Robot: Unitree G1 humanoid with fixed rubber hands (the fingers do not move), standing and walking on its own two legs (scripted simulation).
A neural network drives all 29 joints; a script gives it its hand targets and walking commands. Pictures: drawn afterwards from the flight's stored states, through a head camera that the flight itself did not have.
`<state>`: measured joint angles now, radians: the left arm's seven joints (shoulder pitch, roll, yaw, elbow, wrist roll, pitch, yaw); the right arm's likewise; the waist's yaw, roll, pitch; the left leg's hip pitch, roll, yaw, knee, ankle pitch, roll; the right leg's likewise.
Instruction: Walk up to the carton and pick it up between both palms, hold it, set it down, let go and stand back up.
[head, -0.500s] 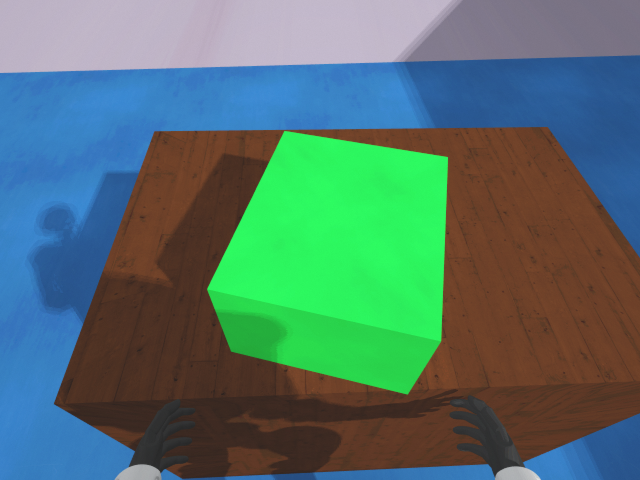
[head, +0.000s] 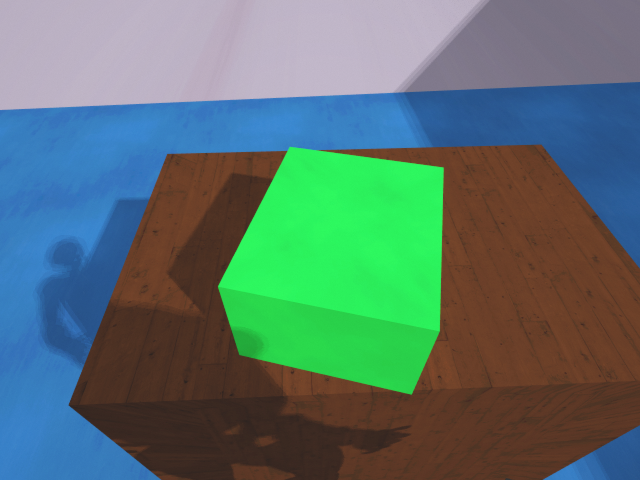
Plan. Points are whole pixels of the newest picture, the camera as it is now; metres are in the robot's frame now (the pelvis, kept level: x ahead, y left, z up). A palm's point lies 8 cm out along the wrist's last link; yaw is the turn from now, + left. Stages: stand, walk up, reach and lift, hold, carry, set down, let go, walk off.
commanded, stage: stand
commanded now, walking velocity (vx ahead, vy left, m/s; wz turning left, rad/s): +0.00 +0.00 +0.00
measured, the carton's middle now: (344, 258) +0.43 -0.03 +0.01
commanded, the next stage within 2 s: none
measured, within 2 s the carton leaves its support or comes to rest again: neither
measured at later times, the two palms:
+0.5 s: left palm out of the picture -0.04 +0.26 -0.13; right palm out of the picture -0.03 -0.24 -0.13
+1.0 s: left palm out of the picture -0.06 +0.25 -0.14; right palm out of the picture -0.05 -0.23 -0.14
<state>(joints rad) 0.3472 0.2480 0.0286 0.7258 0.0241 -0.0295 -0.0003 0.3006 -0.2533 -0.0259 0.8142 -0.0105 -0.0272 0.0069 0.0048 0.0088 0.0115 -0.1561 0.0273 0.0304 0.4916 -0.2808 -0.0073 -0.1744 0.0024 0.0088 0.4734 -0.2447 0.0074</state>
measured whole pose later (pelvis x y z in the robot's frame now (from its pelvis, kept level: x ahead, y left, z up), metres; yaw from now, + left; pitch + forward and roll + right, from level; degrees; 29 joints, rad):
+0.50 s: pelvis -0.04 +0.01 +0.00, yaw +0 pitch -4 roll +0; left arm 0.41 0.23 -0.01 0.90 0.02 -0.02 0.01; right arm 0.38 -0.24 0.01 0.93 -0.01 -0.01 0.00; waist 0.00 0.01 0.02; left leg -0.22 0.00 0.04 0.51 -0.23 0.01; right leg -0.24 -0.02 0.03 0.49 -0.19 0.03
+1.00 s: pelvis -0.04 +0.01 +0.00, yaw +0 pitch -2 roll +0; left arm 0.41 0.20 0.00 0.97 0.02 -0.01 0.03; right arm 0.38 -0.21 0.00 0.99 0.00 0.00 -0.02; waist 0.00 0.01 0.01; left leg -0.24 0.00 0.04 0.51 -0.23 0.02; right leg -0.26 -0.02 0.04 0.50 -0.20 0.03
